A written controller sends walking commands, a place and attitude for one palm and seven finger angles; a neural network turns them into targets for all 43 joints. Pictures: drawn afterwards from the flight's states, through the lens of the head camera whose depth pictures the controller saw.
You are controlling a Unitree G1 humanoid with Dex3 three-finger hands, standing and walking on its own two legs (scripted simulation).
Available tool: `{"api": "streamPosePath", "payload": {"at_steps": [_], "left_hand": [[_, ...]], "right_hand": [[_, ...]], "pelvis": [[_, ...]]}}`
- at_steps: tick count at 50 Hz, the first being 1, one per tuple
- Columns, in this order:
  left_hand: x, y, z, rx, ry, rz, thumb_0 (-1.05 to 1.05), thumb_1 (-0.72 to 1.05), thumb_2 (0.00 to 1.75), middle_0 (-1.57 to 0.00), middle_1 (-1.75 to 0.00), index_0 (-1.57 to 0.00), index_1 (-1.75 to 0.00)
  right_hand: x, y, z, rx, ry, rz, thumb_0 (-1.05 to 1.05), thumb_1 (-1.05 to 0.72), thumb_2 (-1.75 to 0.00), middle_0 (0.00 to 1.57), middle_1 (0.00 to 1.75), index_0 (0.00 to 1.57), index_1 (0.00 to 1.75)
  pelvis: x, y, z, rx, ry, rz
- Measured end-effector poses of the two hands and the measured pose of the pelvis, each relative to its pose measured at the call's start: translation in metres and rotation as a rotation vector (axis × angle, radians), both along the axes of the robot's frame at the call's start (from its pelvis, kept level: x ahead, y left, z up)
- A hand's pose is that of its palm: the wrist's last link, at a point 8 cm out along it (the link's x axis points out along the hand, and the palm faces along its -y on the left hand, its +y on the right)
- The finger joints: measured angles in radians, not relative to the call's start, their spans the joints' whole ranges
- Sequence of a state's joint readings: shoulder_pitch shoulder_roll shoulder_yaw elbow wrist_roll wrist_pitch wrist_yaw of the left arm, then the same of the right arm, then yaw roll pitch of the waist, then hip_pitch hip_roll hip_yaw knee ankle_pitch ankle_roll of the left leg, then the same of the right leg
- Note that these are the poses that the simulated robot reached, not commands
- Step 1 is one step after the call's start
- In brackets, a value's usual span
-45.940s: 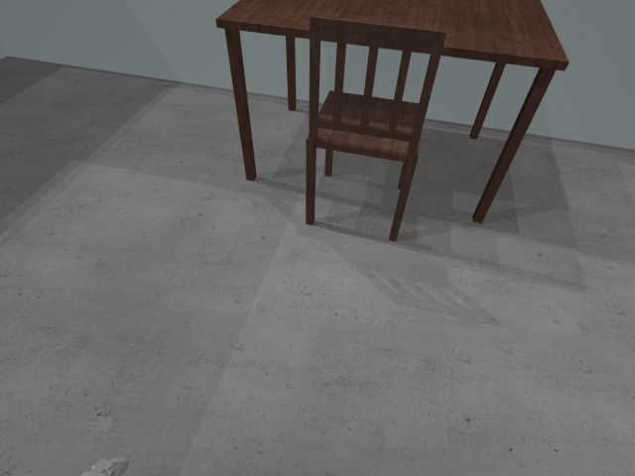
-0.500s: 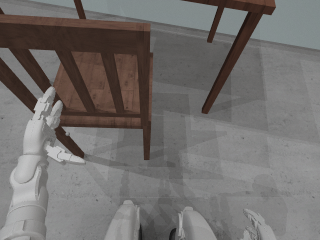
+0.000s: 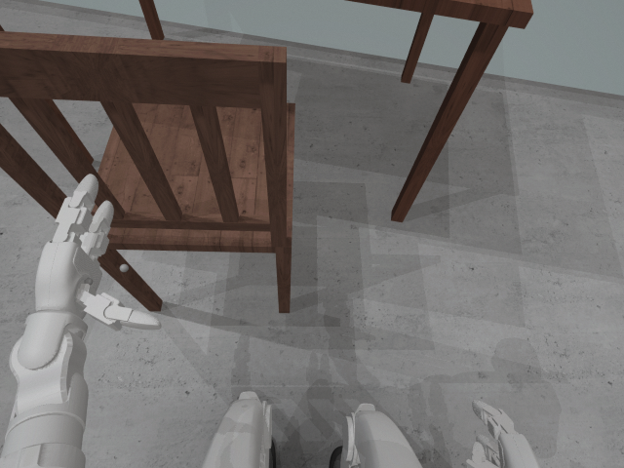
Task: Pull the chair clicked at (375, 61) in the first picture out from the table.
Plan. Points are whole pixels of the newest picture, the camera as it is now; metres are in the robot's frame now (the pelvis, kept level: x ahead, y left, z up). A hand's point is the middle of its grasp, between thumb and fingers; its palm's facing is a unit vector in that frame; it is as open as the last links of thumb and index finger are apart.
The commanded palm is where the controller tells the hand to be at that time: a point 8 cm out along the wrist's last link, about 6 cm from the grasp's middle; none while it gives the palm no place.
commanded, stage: push the fingers through the gap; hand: left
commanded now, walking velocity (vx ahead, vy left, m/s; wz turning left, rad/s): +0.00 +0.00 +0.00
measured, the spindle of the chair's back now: (149, 168) +0.50 +0.25 +0.00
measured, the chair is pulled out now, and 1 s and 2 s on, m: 0.20 0.20 0.20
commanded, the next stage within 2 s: hook a spindle and tug to test in 1.68 s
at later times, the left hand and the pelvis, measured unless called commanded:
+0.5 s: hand (130, 232) +0.39 +0.24 +0.02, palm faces +0.05 -1.00 -0.03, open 16.9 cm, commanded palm +0.37 +0.29 +0.02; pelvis -0.01 +0.01 +0.00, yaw +0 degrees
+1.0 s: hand (135, 203) +0.43 +0.25 +0.02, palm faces +0.06 -1.00 -0.03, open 16.9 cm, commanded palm +0.42 +0.29 +0.02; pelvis +0.00 +0.01 +0.00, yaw -1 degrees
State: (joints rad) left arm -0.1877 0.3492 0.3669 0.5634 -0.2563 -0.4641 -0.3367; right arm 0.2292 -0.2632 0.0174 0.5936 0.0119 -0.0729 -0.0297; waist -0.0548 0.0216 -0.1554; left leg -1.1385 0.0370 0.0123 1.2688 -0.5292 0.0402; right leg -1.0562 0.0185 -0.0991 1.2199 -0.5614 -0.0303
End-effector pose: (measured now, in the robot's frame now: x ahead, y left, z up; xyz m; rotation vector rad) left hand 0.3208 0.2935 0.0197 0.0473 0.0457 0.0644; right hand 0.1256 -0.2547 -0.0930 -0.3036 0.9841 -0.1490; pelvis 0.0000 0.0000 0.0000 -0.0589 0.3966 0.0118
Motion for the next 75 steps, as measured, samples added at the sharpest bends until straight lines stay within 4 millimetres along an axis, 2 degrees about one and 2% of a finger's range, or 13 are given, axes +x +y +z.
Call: {"api": "streamPosePath", "payload": {"at_steps": [6,14,21,29,35,42,49,56,69,75], "left_hand": [[0.003,0.005,0.008,0.01,-0.031,-0.008,-0.01,-0.5,0.3,-0.06,-0.08,-0.06,-0.08],[0.018,0.006,0.002,-0.016,0.0,-0.016,-0.01,-0.5,0.3,-0.06,-0.08,-0.06,-0.08],[0.037,0.001,0.005,-0.01,-0.027,-0.023,-0.01,-0.5,0.3,-0.06,-0.08,-0.06,-0.08],[0.056,0.01,-0.002,-0.012,0.003,0.003,-0.01,-0.5,0.3,-0.06,-0.08,-0.06,-0.08],[0.064,0.012,0.005,0.0,-0.029,-0.009,-0.01,-0.5,0.3,-0.06,-0.08,-0.06,-0.08],[0.077,0.012,-0.001,-0.02,0.003,-0.011,-0.01,-0.5,0.3,-0.06,-0.08,-0.06,-0.08],[0.086,0.005,0.005,-0.013,-0.032,-0.013,-0.01,-0.5,0.3,-0.06,-0.08,-0.06,-0.08],[0.097,0.01,0.002,-0.012,-0.015,0.009,-0.01,-0.5,0.3,-0.06,-0.08,-0.06,-0.08],[0.124,0.006,0.001,-0.015,-0.025,-0.006,-0.01,-0.5,0.3,-0.06,-0.08,-0.06,-0.08],[0.124,0.006,0.0,-0.01,-0.013,-0.004,-0.01,-0.5,0.3,-0.06,-0.08,-0.06,-0.08]], "right_hand": [[0.001,0.001,0.0,-0.008,-0.007,0.005,0.01,-0.9,-0.9,0.2,0.3,0.2,0.3],[-0.003,0.001,0.0,-0.022,-0.004,0.005,0.0,-0.9,-0.9,0.2,0.3,0.2,0.3],[-0.017,0.001,-0.002,-0.028,0.034,-0.011,0.0,-0.9,-0.9,0.2,0.3,0.2,0.3],[-0.038,0.0,-0.007,-0.031,0.104,-0.043,0.0,-0.9,-0.9,0.2,0.3,0.2,0.3],[-0.051,0.001,-0.008,-0.03,0.156,-0.062,0.0,-0.9,-0.9,0.2,0.3,0.2,0.3],[-0.056,0.001,-0.009,-0.036,0.182,-0.073,0.0,-0.9,-0.9,0.2,0.3,0.2,0.3],[-0.057,0.002,-0.008,-0.034,0.195,-0.076,0.0,-0.9,-0.9,0.2,0.3,0.2,0.3],[-0.061,0.001,-0.011,-0.037,0.211,-0.079,0.0,-0.9,-0.9,0.2,0.3,0.2,0.3],[-0.085,-0.004,-0.018,-0.055,0.296,-0.105,0.0,-0.9,-0.9,0.2,0.3,0.2,0.3],[-0.095,-0.003,-0.017,-0.038,0.33,-0.131,0.0,-0.9,-0.9,0.2,0.3,0.2,0.3]], "pelvis": [[-0.002,0.001,0.0,-0.005,-0.003,0.004],[-0.006,0.004,-0.002,-0.009,0.004,0.007],[-0.007,0.006,-0.003,-0.01,0.011,0.001],[-0.006,0.008,-0.006,-0.013,0.024,-0.007],[-0.004,0.01,-0.004,-0.017,0.032,-0.009],[-0.003,0.012,-0.005,-0.02,0.04,-0.006],[-0.002,0.013,-0.004,-0.019,0.044,-0.01],[-0.004,0.012,-0.008,-0.022,0.049,-0.009],[-0.008,0.01,-0.015,-0.027,0.076,-0.01],[-0.006,0.01,-0.013,-0.023,0.078,-0.02]]}}
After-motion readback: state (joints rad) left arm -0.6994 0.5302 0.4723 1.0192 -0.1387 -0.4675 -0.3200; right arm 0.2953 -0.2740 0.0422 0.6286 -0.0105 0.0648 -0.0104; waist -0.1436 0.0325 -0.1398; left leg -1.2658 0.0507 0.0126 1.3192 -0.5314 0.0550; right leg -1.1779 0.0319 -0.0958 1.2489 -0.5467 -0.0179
